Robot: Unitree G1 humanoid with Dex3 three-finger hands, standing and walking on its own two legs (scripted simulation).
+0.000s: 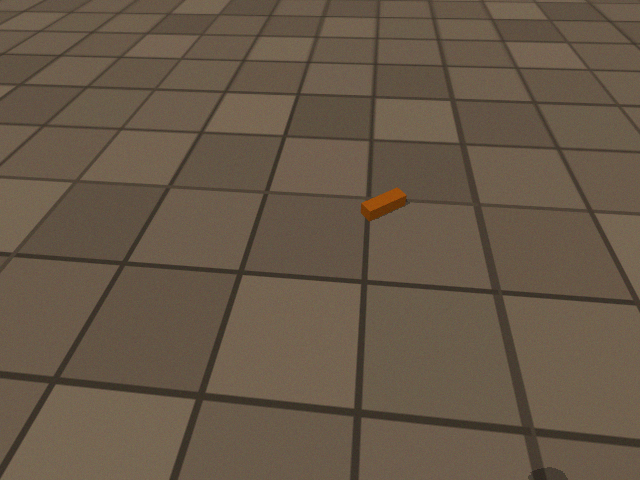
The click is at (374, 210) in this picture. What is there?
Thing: lying carton
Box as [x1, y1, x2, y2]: [361, 187, 406, 221]
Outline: 406,195 397,187 362,202 361,213 369,221 404,205
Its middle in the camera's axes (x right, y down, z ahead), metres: +0.28 -0.16 +1.81
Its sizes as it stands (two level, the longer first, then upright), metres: 0.209 0.068 0.062
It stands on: the floor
